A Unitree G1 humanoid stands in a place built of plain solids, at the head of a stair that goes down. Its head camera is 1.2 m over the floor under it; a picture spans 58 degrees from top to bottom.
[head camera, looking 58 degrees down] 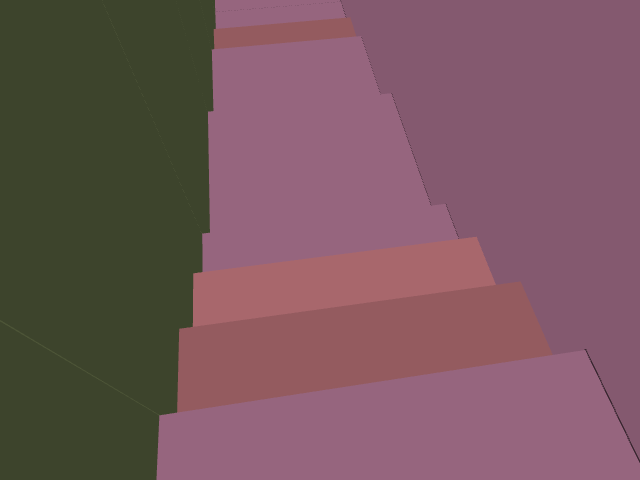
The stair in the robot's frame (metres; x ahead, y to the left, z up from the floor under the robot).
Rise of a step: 0.17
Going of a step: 0.30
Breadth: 1.18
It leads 8 degrees to the left of straight ahead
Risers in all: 4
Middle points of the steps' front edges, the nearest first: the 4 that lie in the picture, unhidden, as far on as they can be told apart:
0.30 -0.16 0.00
0.60 -0.12 -0.17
0.89 -0.08 -0.34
1.19 -0.03 -0.51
